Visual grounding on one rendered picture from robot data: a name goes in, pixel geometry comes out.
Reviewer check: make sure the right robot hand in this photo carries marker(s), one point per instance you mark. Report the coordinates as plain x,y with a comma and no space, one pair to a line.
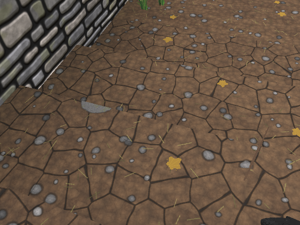
279,221

